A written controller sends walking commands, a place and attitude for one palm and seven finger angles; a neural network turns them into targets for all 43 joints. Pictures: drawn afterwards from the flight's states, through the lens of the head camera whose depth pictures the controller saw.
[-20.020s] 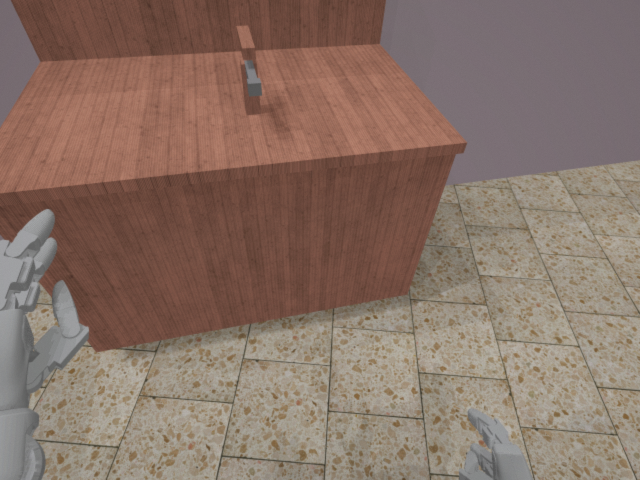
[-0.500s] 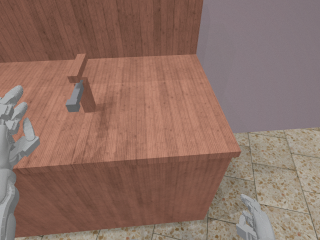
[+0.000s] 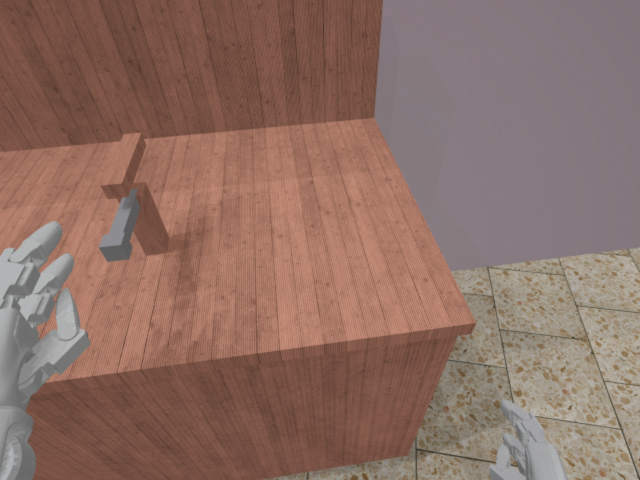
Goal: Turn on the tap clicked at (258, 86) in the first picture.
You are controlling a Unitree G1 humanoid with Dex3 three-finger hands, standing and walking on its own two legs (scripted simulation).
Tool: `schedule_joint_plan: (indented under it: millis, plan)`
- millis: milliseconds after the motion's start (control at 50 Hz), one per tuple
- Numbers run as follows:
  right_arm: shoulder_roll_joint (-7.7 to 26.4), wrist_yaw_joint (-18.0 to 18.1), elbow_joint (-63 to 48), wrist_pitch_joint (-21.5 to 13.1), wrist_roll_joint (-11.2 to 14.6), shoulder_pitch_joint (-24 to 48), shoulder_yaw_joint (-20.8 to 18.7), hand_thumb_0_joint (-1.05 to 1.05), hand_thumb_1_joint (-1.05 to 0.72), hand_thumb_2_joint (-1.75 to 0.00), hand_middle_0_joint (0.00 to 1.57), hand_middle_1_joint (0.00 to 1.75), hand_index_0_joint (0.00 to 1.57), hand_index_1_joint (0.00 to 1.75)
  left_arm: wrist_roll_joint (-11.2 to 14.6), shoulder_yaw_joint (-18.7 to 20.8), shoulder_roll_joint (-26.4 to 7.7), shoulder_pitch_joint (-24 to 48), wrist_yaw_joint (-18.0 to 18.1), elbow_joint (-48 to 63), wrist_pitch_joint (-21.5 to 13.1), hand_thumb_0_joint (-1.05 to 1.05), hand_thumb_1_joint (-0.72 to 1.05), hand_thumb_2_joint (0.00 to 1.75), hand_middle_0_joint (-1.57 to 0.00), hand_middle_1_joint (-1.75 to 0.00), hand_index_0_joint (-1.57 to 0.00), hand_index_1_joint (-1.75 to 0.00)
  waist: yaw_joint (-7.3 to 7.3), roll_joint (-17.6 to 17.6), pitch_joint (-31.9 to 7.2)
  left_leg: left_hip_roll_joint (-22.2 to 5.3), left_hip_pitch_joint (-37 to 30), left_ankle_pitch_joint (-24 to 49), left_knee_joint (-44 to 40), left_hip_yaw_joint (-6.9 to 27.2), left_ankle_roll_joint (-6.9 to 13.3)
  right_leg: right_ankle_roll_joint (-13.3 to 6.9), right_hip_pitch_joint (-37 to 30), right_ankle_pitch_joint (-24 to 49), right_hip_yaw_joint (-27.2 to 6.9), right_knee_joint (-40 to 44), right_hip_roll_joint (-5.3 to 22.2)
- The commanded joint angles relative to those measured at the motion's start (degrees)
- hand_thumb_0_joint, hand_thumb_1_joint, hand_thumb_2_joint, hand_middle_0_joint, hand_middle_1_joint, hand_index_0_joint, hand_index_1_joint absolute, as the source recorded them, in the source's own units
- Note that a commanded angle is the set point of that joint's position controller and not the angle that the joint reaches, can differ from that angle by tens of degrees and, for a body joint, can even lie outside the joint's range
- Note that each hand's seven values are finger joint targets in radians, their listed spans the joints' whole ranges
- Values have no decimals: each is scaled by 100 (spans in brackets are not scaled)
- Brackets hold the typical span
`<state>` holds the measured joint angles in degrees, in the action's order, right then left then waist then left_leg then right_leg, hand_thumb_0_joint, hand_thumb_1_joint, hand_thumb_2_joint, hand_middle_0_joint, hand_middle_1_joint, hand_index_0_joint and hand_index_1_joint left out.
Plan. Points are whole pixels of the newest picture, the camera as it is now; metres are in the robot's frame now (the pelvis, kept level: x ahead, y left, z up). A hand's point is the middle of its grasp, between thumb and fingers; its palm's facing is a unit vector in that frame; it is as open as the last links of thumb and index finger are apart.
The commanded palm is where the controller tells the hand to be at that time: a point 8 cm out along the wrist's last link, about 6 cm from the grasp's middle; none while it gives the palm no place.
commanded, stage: turn the palm inward beside the body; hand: left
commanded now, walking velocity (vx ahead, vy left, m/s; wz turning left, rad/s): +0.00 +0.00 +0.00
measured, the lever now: (116, 247) +0.35 +0.33 +0.11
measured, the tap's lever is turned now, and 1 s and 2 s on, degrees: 0 0 0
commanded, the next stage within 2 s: reach beside the lever's end, fingers flat in 1.18 s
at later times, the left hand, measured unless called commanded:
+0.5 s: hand (76, 374) +0.16 +0.24 +0.16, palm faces +0.42 -0.89 -0.16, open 7.4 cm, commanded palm +0.11 +0.28 +0.17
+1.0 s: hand (93, 366) +0.17 +0.23 +0.16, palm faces +0.42 -0.90 -0.13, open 7.4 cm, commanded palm +0.12 +0.27 +0.17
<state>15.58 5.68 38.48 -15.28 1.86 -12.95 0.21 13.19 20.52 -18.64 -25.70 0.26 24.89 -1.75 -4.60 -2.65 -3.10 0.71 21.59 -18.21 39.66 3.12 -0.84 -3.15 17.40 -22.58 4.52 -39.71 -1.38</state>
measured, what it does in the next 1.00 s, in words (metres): stands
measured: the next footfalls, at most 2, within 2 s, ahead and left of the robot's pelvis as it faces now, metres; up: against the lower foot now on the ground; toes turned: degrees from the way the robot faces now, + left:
none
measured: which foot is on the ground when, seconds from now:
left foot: down 0.00-1.00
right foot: down 0.00-1.00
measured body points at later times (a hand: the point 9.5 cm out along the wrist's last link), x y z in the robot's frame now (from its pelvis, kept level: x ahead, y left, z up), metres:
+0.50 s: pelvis -0.02 +0.01 +0.00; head -0.05 -0.01 +0.45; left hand +0.13 +0.29 +0.17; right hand +0.19 -0.19 -0.06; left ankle +0.03 +0.13 -0.72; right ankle -0.01 -0.08 -0.72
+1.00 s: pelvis -0.01 +0.00 +0.00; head -0.05 -0.02 +0.45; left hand +0.14 +0.28 +0.17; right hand +0.20 -0.21 -0.06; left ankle +0.03 +0.13 -0.72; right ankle -0.01 -0.08 -0.72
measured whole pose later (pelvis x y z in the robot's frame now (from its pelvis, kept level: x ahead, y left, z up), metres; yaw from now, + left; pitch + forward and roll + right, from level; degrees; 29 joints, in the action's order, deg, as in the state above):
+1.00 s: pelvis -0.01 +0.00 +0.00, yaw +1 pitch -3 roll -1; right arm 13.6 6.4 38.2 -15.8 2.5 -10.4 3.5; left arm 15.1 14.0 -14.2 -28.7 6.2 31.6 9.9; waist -5.0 -4.0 -3.0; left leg 0.5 18.3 -16.5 37.6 4.1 -0.9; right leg -3.2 13.3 -20.5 5.5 -36.4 -1.8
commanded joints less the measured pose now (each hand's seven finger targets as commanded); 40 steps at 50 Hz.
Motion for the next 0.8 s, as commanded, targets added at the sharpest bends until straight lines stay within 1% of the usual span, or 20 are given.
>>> schedule_joint_plan:
  millis: [0,60,80,140,160,180,240,260,280,340,360,400,440,480,520,640,660,680,720,780]
  plan:
    - [521,18,-995,-408,35,738,-109,0,-90,-90,20,30,20,30,-15,521,-1015,457,213,1373,-298,0,90,90,-20,-30,-20,-30,-27,40,-672,-56,-700,1605,-464,-50,261,236,161,1999,-53,699,227]
    - [489,48,-1008,-356,63,897,-59,0,-90,-90,20,30,20,30,-33,582,-1061,400,338,1400,-58,0,90,90,-20,-30,-20,-30,-96,-63,-509,-68,-690,1387,-567,-24,247,219,190,1671,-51,793,210]
    - [460,48,-1039,-320,73,878,-45,0,-90,-90,20,30,20,30,-31,355,-823,459,347,1428,27,0,90,90,-20,-30,-20,-30,-48,-99,-474,-77,-698,1291,-601,-32,232,216,251,1563,-38,835,201]
    - [469,65,-1090,-302,63,958,5,0,-90,-90,20,30,20,30,9,283,-825,553,372,1517,195,0,90,90,-20,-30,-20,-30,-33,43,-425,-94,-694,1117,-667,18,245,231,258,1346,-41,918,195]
    - [446,72,-1050,-286,78,1037,31,0,-90,-90,20,30,20,30,-21,352,-873,520,404,1493,249,0,90,90,-20,-30,-20,-30,-61,-57,-362,-81,-714,1018,-701,27,245,216,255,1234,-60,967,184]
    - [419,73,-1073,-270,79,1032,48,0,-90,-90,20,30,20,30,-21,169,-698,554,398,1520,283,0,90,90,-20,-30,-20,-30,-29,32,-310,-91,-705,916,-737,41,239,215,287,1145,-42,996,179]
    - [426,84,-1090,-264,71,1104,73,0,-90,-90,20,30,20,30,4,146,-748,560,409,1594,362,0,90,90,-20,-30,-20,-30,-30,37,-325,-88,-696,733,-777,58,254,225,288,918,-58,1064,179]
    - [408,95,-1053,-258,95,1185,98,0,-90,-90,20,30,20,30,-20,185,-772,602,432,1609,393,0,90,90,-20,-30,-20,-30,-43,-99,-228,-75,-698,595,-800,57,250,218,301,792,-90,1113,179]
    - [376,99,-1069,-244,101,1188,113,0,-90,-90,20,30,20,30,-21,32,-629,647,447,1619,416,0,90,90,-20,-30,-20,-30,-11,-84,-172,-69,-678,401,-836,76,251,219,363,629,-82,1145,178]
    - [380,112,-1084,-271,81,1261,130,0,-90,-90,20,30,20,30,-34,10,-667,638,515,1719,433,0,90,90,-20,-30,-20,-30,-22,-28,-145,-60,-639,123,-879,106,264,221,356,367,-97,1199,185]
    - [371,112,-1059,-276,105,1309,138,0,-90,-90,20,30,20,30,-70,76,-739,625,555,1792,449,0,90,90,-20,-30,-20,-30,-46,-156,-141,-50,-639,-5,-908,106,251,216,340,272,-110,1214,183]
    - [335,107,-1070,-282,100,1344,161,0,-90,-90,20,30,20,30,-62,-89,-579,570,592,1792,475,0,90,90,-20,-30,-20,-30,-28,-205,-60,-42,-602,-264,-926,118,251,219,404,90,-116,1240,193]
    - [351,122,-1063,-294,92,1375,157,0,-90,-90,20,30,20,30,-35,-121,-560,533,619,1804,493,0,90,90,-20,-30,-20,-30,-17,-7,21,-36,-530,-405,-893,102,267,235,411,-88,-141,1319,211]
    - [327,110,-1065,-319,105,1413,163,0,-90,-90,20,30,20,30,-67,-186,-503,499,654,1957,509,0,90,90,-20,-30,-20,-30,-22,-197,-56,-23,-590,-481,-913,115,258,223,387,-112,-136,1300,219]
    - [339,121,-1053,-325,89,1405,160,0,-90,-90,20,30,20,30,-8,-171,-466,329,684,1830,566,0,90,90,-20,-30,-20,-30,-33,82,56,-20,-484,-574,-882,117,272,248,419,-277,-150,1372,224]
    - [364,137,-1030,-376,90,1356,131,0,-90,-90,20,30,20,30,91,-130,-441,338,712,1927,644,0,90,90,-20,-30,-20,-30,-24,93,-26,-30,-558,-51,-714,75,286,248,374,89,-180,1393,250]
    - [366,137,-992,-392,104,1348,122,0,-90,-90,20,30,20,30,69,-22,-553,323,721,1919,672,0,90,90,-20,-30,-20,-30,-51,-106,-43,-21,-606,-36,-719,69,279,233,341,116,-196,1410,241]
    - [347,131,-1028,-405,107,1365,143,0,-90,-90,20,30,20,30,82,-174,-412,374,722,2005,676,0,90,90,-20,-30,-20,-30,-25,-155,-35,-17,-615,44,-725,74,275,225,342,204,-188,1369,258]
    - [381,134,-1011,-428,94,1307,126,0,-90,-90,20,30,20,30,132,-129,-408,342,712,1961,689,0,90,90,-20,-30,-20,-30,-31,54,-142,-20,-650,253,-698,81,283,227,279,400,-165,1336,240]
    - [381,131,-1007,-451,103,1269,125,0,-90,-90,20,30,20,30,137,-178,-377,317,676,2040,738,0,90,90,-20,-30,-20,-30,-26,-92,-216,-17,-763,561,-689,69,273,212,196,747,-148,1275,238]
